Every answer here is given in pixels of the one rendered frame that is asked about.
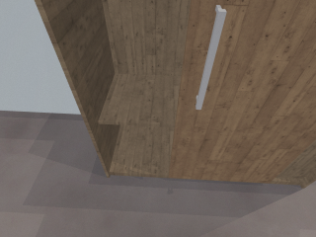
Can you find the handle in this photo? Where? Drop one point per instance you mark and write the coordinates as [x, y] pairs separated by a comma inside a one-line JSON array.
[[212, 49]]

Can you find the wardrobe door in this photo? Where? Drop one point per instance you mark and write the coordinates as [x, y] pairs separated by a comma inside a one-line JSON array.
[[259, 109], [302, 165]]

